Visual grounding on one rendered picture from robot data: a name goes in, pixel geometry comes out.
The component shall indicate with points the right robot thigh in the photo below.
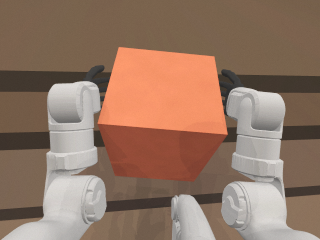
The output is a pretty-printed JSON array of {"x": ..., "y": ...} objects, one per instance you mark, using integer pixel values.
[{"x": 193, "y": 222}]

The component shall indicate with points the robot left hand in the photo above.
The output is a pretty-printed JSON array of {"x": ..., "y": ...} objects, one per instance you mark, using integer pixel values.
[{"x": 91, "y": 74}]

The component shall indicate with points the right robot shin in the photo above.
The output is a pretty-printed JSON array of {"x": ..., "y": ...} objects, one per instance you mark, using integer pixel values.
[{"x": 176, "y": 231}]

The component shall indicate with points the robot left upper arm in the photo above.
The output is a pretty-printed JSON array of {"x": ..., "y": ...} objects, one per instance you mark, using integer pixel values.
[{"x": 72, "y": 203}]

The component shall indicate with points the right robot forearm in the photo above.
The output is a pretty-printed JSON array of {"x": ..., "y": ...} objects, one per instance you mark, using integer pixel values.
[{"x": 260, "y": 117}]

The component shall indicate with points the left robot forearm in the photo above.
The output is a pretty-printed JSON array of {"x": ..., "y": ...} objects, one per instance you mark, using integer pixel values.
[{"x": 71, "y": 108}]

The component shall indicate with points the robot right hand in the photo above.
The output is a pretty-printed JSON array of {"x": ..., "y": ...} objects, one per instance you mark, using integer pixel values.
[{"x": 236, "y": 84}]

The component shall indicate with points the robot right upper arm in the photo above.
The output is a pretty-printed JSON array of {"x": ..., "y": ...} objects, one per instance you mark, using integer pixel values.
[{"x": 258, "y": 212}]

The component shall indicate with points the carton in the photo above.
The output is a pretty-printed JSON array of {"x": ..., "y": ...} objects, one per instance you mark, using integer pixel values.
[{"x": 162, "y": 116}]

